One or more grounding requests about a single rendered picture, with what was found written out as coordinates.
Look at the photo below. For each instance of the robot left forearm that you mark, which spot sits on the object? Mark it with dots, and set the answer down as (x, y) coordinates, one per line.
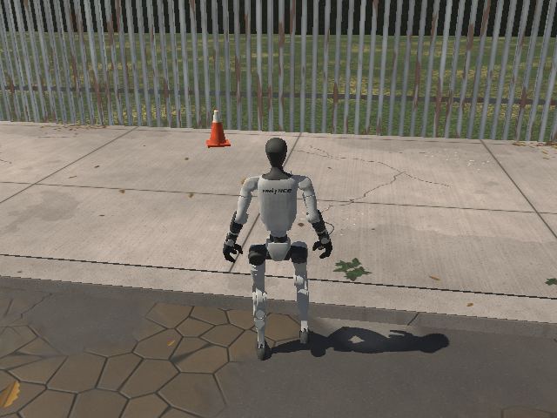
(233, 232)

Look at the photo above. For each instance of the robot right upper arm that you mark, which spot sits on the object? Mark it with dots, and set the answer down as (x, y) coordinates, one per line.
(305, 184)

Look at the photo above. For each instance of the right robot hand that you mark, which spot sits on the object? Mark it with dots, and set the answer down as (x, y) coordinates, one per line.
(320, 246)

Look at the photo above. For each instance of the robot right forearm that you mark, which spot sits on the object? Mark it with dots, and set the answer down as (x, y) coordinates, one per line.
(321, 230)

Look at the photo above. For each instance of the left robot hand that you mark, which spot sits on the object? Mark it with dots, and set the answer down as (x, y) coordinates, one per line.
(230, 249)

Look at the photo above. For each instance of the left robot shin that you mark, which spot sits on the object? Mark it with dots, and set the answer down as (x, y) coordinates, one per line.
(259, 320)

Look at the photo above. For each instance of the robot left upper arm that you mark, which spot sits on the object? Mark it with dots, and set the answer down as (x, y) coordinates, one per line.
(245, 198)

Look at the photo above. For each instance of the left robot thigh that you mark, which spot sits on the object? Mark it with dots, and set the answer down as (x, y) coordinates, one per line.
(257, 257)

